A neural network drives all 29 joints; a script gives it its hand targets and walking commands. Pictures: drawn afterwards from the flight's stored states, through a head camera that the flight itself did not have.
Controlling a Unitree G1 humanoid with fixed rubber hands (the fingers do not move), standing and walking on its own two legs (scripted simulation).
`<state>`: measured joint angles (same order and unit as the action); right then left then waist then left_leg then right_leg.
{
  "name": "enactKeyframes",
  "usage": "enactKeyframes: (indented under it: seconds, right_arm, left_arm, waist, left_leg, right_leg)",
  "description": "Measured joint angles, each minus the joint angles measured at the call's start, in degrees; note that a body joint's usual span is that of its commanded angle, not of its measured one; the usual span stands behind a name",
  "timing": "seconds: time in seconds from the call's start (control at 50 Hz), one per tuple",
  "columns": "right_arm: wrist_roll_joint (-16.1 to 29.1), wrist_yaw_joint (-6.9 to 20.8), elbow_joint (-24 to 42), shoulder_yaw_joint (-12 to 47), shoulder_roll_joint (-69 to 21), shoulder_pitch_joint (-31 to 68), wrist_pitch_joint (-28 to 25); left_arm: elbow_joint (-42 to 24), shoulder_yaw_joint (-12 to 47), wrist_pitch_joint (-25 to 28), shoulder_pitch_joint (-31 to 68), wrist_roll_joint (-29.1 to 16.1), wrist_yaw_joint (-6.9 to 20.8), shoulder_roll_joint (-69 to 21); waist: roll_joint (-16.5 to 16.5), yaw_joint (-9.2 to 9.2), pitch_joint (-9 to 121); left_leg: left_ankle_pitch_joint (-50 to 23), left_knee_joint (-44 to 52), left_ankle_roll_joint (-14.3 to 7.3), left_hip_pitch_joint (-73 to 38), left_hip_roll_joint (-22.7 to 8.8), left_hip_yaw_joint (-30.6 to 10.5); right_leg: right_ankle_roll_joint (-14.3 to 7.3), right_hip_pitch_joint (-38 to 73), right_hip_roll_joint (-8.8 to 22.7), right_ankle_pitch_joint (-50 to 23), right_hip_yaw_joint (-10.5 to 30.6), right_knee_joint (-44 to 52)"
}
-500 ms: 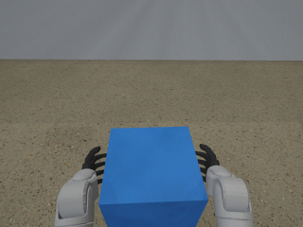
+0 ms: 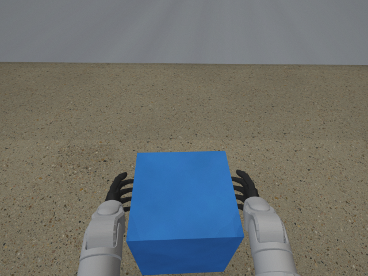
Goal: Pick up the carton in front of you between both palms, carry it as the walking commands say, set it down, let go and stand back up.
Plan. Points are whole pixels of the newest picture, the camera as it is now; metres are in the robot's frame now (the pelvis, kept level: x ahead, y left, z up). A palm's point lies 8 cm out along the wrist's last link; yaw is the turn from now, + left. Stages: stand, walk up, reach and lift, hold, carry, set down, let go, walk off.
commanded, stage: carry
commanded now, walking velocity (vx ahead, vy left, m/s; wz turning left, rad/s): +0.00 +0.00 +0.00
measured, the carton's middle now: (182, 215) +0.30 +0.00 -0.04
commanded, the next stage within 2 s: hold in 0.40 s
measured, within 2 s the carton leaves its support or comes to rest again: neither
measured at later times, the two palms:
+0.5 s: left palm (107, 211) +0.27 +0.16 +0.04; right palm (247, 204) +0.28 -0.14 +0.04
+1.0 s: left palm (106, 226) +0.23 +0.15 +0.05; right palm (247, 196) +0.30 -0.14 +0.05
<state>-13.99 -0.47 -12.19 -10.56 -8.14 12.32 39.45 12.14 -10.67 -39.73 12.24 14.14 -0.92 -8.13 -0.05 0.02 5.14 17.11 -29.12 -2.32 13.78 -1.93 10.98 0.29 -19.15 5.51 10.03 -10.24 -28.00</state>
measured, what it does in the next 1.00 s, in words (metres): shifts its weight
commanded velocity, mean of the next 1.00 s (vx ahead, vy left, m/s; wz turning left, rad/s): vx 0.00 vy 0.00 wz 0.00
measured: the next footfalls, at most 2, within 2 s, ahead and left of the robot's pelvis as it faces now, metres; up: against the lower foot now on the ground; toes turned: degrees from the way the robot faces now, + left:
none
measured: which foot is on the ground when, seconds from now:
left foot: down 0.00-1.00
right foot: down 0.00-1.00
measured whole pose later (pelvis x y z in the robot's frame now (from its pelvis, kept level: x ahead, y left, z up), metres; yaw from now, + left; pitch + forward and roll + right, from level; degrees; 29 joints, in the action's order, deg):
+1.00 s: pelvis -0.02 -0.06 +0.01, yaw +12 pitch -9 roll +0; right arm -17.1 0.6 -15.8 -14.1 -9.0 16.3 41.6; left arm 18.0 -14.9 -40.6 17.4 17.7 1.3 -9.3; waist -0.8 0.1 -2.6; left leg 11.7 -24.1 0.1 3.9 -0.2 -2.2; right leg -0.8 -5.2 -0.7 10.2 0.1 -24.2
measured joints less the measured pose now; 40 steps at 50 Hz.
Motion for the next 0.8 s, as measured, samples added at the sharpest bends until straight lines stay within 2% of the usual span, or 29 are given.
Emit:
enactKeyframes:
  seconds: [0.16,0.42,0.48,0.52,0.58,0.6,0.68,0.8]
  right_arm:
    - [1.1,-0.38,4.18,1.33,0.23,-1.39,1.64]
    - [0.97,-0.4,4.64,1.59,0.3,-1.97,2.73]
    - [0.59,-0.36,6.83,1.59,0.54,-3.65,2.37]
    - [0.61,-0.37,6.97,1.48,0.59,-4.15,1.92]
    - [0.57,-0.31,5.55,1.63,0.5,-3.48,1.38]
    - [0.49,-0.25,5.0,1.73,0.46,-3.14,1.3]
    - [-0.28,0.31,2.13,1.34,0.13,-0.92,1.25]
    - [-1.9,0.91,-0.74,-0.3,-0.34,1.56,1.76]
  left_arm:
    - [-4.06,1.37,-1.6,-1.32,-1.27,-0.38,0.22]
    - [-4.0,1.62,-2.52,-1.61,-1.3,-0.3,0.25]
    - [-3.18,2.72,-1.24,-1.27,-0.9,0.11,0.16]
    - [-2.69,3.07,-0.72,-1.21,-0.58,0.27,0.17]
    - [-2.71,2.61,-0.47,-1.63,-0.42,0.22,0.26]
    - [-2.88,2.31,-0.63,-1.72,-0.45,0.2,0.27]
    - [-2.57,0.98,-1.03,-1.63,-0.44,0.02,0.28]
    - [0.25,-1.08,-1.45,0.7,0.31,0.47,-0.13]
  waist:
    - [-0.13,0.15,-0.04]
    - [-0.39,-0.03,-1.24]
    - [-0.43,-1.49,-5.53]
    - [0.11,-1.17,-7.11]
    - [0.46,0.03,-8.3]
    - [0.73,0.17,-8.44]
    - [0.46,0.94,-8.57]
    - [-0.64,0.32,-8.09]
  left_leg:
    - [0.5,-0.68,-0.16,0.34,0.05,0.04]
    - [0.66,-0.44,-0.46,-1.24,0.14,0.03]
    - [-1.71,3.38,-0.68,-5.84,1.44,-2.97]
    - [-3.31,5.66,-0.57,-7.88,2.5,-4.7]
    - [-4.58,7.0,-0.33,-9.35,3.2,-6.78]
    - [-4.85,7.1,-0.2,-9.54,3.53,-7.62]
    - [-5.32,6.74,0.46,-10.06,3.71,-10.04]
    - [-5.38,5.58,1.56,-10.05,2.93,-11.92]
  right_leg:
    - [0.22,-0.33,0.15,0.36,0.1,-0.6]
    - [0.3,1.32,-0.22,-0.47,0.97,-0.07]
    - [-0.26,7.27,-2.87,-0.99,8.27,3.82]
    - [0.08,9.7,-3.47,-1.49,11.76,5.3]
    - [1.12,11.71,-3.89,-0.79,13.64,6.09]
    - [0.79,12.33,-4.11,-0.98,14.62,6.32]
    - [0.89,13.67,-4.1,-0.15,13.17,5.94]
    - [0.46,14.54,-4.84,-0.28,11.34,5.6]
